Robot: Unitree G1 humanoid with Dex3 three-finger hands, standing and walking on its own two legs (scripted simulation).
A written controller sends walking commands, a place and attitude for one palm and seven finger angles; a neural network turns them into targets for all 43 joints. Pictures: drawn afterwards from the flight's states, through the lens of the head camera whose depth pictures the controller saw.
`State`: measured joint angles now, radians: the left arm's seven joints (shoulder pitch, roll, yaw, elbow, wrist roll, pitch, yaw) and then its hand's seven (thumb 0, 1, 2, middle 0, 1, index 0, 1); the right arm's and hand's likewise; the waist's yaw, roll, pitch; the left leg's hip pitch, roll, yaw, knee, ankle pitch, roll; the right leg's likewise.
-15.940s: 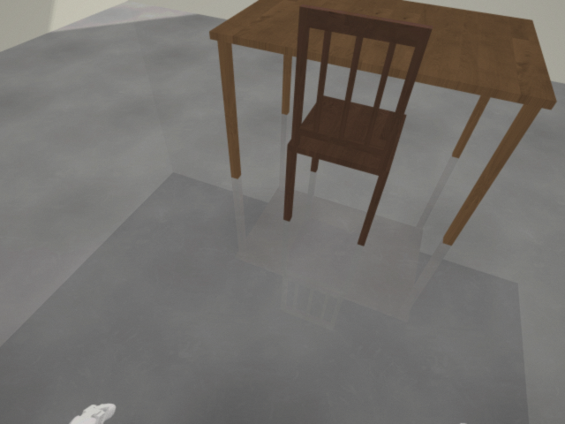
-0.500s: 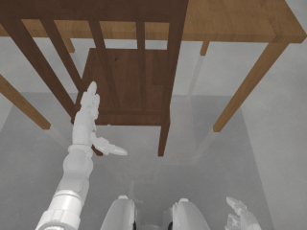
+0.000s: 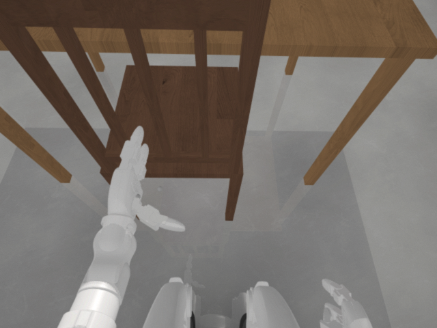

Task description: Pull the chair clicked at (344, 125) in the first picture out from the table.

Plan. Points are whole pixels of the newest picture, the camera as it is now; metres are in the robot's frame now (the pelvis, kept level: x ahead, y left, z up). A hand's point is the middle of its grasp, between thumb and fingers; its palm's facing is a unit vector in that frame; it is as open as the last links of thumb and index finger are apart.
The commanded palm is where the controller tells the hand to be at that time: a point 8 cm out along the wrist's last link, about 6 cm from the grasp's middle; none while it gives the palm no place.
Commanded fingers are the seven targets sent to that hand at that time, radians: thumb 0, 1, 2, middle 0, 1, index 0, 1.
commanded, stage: aim the fingers beside a spindle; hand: left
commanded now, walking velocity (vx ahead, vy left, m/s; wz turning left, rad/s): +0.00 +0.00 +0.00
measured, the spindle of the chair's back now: (154, 108) +0.51 +0.13 +0.05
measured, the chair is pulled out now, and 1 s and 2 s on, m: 0.00 0.00 0.00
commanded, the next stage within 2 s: push the fingers through the gap in 0.06 s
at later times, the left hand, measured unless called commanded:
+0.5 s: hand (165, 167) +0.40 +0.11 +0.02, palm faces -0.03 -1.00 -0.06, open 16.9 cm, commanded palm +0.37 +0.16 +0.02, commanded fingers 0.00 -0.50 0.30 -0.06 -0.08 -0.06 -0.08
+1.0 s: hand (167, 146) +0.44 +0.11 +0.02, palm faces -0.01 -1.00 -0.04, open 16.9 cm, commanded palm +0.42 +0.16 +0.02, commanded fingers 0.00 -0.50 0.30 -0.06 -0.08 -0.06 -0.08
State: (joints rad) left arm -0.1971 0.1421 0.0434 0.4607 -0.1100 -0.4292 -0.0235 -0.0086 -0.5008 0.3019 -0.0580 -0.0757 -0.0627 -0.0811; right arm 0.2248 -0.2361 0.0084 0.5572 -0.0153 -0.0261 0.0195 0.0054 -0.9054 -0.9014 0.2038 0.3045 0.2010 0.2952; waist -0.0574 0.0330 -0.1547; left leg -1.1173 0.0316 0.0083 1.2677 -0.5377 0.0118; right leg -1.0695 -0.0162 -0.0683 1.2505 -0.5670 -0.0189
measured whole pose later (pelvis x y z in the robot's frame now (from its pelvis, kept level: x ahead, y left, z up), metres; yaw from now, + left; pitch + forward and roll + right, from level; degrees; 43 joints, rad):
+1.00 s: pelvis -0.01 +0.00 -0.01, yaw -1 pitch +25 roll -2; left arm -0.58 0.19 0.18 0.80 -0.07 -0.47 0.01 -0.01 -0.50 0.30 -0.06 -0.08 -0.06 -0.08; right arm 0.27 -0.25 0.00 0.62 -0.04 -0.01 0.03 0.00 -0.91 -0.90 0.20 0.30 0.20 0.30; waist -0.11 0.05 -0.16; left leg -1.20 0.04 0.01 1.29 -0.53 0.01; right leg -1.15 -0.01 -0.06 1.27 -0.55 -0.02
